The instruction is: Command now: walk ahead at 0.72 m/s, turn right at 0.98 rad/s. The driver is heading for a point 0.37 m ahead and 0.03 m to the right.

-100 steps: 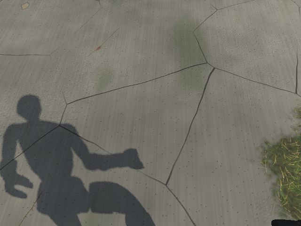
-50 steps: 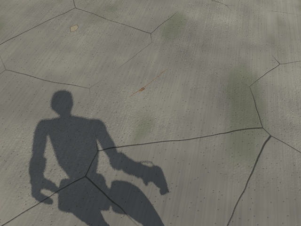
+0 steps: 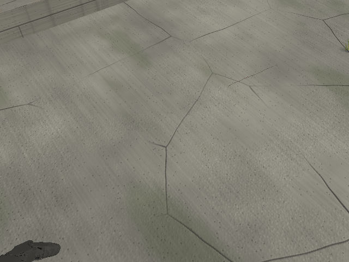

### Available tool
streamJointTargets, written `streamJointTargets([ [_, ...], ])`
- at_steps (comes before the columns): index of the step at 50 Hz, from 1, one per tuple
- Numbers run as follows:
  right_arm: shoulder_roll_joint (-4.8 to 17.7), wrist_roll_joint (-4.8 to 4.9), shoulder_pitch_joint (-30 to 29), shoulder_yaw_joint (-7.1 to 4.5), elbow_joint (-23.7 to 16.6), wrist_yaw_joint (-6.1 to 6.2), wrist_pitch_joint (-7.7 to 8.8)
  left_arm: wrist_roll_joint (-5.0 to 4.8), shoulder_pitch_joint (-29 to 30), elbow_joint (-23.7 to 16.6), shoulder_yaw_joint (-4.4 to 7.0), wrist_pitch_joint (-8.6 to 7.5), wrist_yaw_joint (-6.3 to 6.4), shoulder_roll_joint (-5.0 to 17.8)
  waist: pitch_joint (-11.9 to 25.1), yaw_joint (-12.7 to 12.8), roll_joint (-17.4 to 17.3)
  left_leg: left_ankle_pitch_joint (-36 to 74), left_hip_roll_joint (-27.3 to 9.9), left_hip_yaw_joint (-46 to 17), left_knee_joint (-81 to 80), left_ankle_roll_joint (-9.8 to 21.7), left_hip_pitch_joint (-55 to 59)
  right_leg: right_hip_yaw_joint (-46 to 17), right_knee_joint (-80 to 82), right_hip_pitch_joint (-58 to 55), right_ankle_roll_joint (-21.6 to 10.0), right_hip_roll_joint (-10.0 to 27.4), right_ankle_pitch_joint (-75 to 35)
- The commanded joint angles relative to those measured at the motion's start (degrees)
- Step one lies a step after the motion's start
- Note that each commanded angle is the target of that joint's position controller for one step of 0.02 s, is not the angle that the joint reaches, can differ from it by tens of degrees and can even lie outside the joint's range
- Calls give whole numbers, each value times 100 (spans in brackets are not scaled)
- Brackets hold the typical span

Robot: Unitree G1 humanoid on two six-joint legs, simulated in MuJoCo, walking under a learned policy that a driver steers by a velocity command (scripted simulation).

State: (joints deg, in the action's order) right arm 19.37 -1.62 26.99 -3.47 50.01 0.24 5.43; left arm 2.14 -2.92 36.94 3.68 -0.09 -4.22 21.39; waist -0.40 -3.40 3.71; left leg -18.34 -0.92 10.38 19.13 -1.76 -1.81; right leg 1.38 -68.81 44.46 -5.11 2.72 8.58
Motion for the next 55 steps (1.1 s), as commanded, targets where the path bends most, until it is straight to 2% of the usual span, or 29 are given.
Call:
streamJointTargets([
  [1, 162, 63, -842, 85, -442, -15, 228, 48, 452, -654, -266, -58, -117, -352, -712, 521, -679, 4111, -1102, 39, -865, 309, -802, 311, 1640, -468, 46, 54, -724],
  [3, 479, 78, -691, 11, -404, 49, 214, 39, 457, -570, -272, -81, -200, -324, -584, 501, -662, 5282, -920, 407, -486, 199, -640, 894, 2622, -1426, -67, -409, -1039],
  [4, 1467, 290, -1070, -292, -786, 245, 146, -564, 17, -581, -62, -254, -122, -7, -164, 715, -1180, 6300, -869, 225, 63, 79, -366, 619, 2702, -1945, 27, -509, -1057],
  [5, 1609, 336, -1236, -364, -886, 357, 77, -582, -359, -498, 28, -284, -102, 258, 214, 1008, -1263, 7037, -1040, 157, 639, 34, -211, 560, 2900, -2452, -50, -635, -908],
  [6, 1554, 337, -1315, -388, -972, 411, -4, -495, -1031, -338, 189, -256, -70, 542, 576, 1306, -1230, 7200, -1135, 64, 1579, 54, -353, 454, 3077, -3302, -237, -726, -932],
  [7, 1262, 350, -1353, -339, -1085, 409, -48, -436, -1980, -62, 400, -183, 29, 869, 978, 1626, -891, 6069, -960, 4, 3047, -38, -971, 161, 3601, -4674, -485, -738, -1533],
  [8, 487, 230, -855, -147, -1018, 300, -37, -475, -1854, 19, 422, -111, 212, 938, 656, 1163, 233, -77, -186, -85, 4753, -308, -2357, -601, 4058, -5615, -714, -280, -2375],
  [9, 71, -31, -129, 32, -1257, 210, 66, -138, -1379, -446, 387, -142, 293, 1352, 1468, 479, 1479, -2159, 441, -702, 7088, -408, -3759, -2774, 3228, -6783, -1765, 991, -5740],
  [10, 647, 150, -207, 20, -1438, 116, 172, 70, -1405, -679, 359, -163, 267, 1129, 3085, 876, 776, -1749, 380, -1924, 7680, -311, -4175, -4119, 4135, -7338, -2529, 1847, -4442],
  [11, 920, 260, -677, -31, -1491, 115, 183, -32, -934, -813, 327, -177, 257, 935, 2616, 737, -274, -1194, 130, -1988, 7162, -168, -4102, -3951, 4500, -6521, -2274, 1568, -3205],
  [12, 880, 228, -844, -52, -1461, 168, 115, -230, -560, -822, 259, -222, 254, 657, 1803, 451, -934, -902, -102, -1866, 6666, -192, -4083, -3494, 4647, -5498, -1937, 1255, -2625],
  [13, 822, 172, -798, -55, -1355, 233, 6, -326, -372, -807, 181, -260, 265, 461, 1289, 223, -1174, -776, -276, -1835, 6348, -277, -3827, -3144, 4735, -4581, -1739, 1072, -2773],
  [15, 821, 161, -751, -102, -1348, 291, -180, -256, -269, -650, 165, -277, 286, 415, 713, 2, -845, -677, -447, -1692, 5712, -357, -3183, -2492, 4842, -3132, -1526, 796, -3375],
  [16, 660, 125, -812, -74, -1376, 306, -210, -256, -366, -513, 144, -288, 316, 349, 629, 10, -684, -626, -459, -1582, 5409, -387, -3045, -2210, 4810, -2739, -1456, 661, -3750],
  [18, 335, 59, -1009, 5, -1466, 335, -223, -223, -583, -313, 140, -269, 411, 361, 799, 97, -468, -227, -314, -1412, 4945, -447, -3022, -1805, 4689, -2615, -1355, 439, -4393],
  [21, 142, 70, -1262, 61, -1521, 317, -298, -249, -539, -185, 95, -107, 527, 232, 1088, 151, -220, 613, -235, -1350, 4029, -499, -2931, -1438, 4495, -2783, -1022, 154, -3962],
  [24, 84, 119, -1708, 79, -1648, 255, -336, -243, -517, -105, 52, 17, 580, 117, 1014, 299, 80, 1087, -181, -1348, 3146, -473, -2594, -1499, 4477, -2726, -837, 139, -2893],
  [27, 160, 156, -1967, 50, -1728, 185, -329, -203, -614, -18, 20, 47, 540, 39, 806, 448, 291, 828, -118, -1387, 2374, -344, -2304, -1860, 4309, -2852, -847, 355, -2107],
  [29, 111, 134, -1865, 26, -1710, 130, -271, -237, -564, 20, -34, 46, 513, -86, 687, 304, 357, 1073, -50, -1320, 1302, -133, -1757, -2010, 4012, -2879, -682, 342, -1742],
  [30, 90, 82, -1771, 21, -1683, 112, -226, -242, -679, 70, -82, 23, 506, -232, 598, 229, 315, 1982, -139, -1380, 491, 22, -1235, -2013, 3901, -2766, -429, 153, -1217],
  [31, 373, -39, -1757, -7, -1747, 129, -188, -123, -1045, 110, -141, -36, 496, -461, 702, 424, -201, 3908, -867, -2038, 522, 260, -625, -1775, 3465, -2516, -43, -216, -272],
  [32, 569, -116, -1892, -48, -1772, 147, -234, -137, -1798, 283, -91, -83, 491, -371, 842, 848, -1339, 5069, -1618, -2696, 776, 1041, -207, -1261, 2951, -2058, 315, -743, 1698],
  [33, 181, -70, -1750, 17, -1629, 141, -270, -143, -1600, 255, -61, -70, 501, -164, 1013, 671, -1674, 4252, -1901, -3188, 510, 1563, -533, -972, 2882, -2263, 564, -500, 1848],
  [34, 25, -2, -1801, 65, -1601, 107, -294, -168, -1257, 210, -18, -11, 516, -49, 879, 574, -1458, 3377, -1590, -3056, 439, 1453, -772, -895, 3073, -2514, 654, -357, 1540],
  [36, 91, 82, -1961, 42, -1600, 58, -336, -145, -994, 243, -27, 179, 522, -212, 631, 564, -1236, 1906, -1008, -2492, 427, 915, -1261, -852, 3697, -2972, 654, -332, 771],
  [38, 86, 49, -1976, 43, -1628, 30, -327, -115, -930, 295, -27, 271, 482, -254, 247, 456, -861, 595, -549, -1933, 404, 487, -1559, -917, 3978, -2968, 443, -328, 661],
  [39, 81, 24, -1980, 36, -1638, 18, -316, -140, -909, 312, -28, 255, 483, -288, 192, 430, -788, 477, -438, -1799, 477, 389, -1485, -942, 4015, -2891, 332, -310, 652],
  [44, -81, 90, -1837, 35, -1606, 49, -292, -155, -889, 449, -4, 112, 529, -323, 409, 320, -486, 1502, -336, -1619, 869, 477, -952, -1024, 4075, -2852, 347, -210, 85],
  [55, -164, 94, -1900, -14, -1483, 29, -352, -176, -1037, 696, 24, 89, 630, -385, 185, 346, -372, 1296, -211, -1550, 827, 483, -1019, -1038, 4143, -2944, 426, -176, 79],
])
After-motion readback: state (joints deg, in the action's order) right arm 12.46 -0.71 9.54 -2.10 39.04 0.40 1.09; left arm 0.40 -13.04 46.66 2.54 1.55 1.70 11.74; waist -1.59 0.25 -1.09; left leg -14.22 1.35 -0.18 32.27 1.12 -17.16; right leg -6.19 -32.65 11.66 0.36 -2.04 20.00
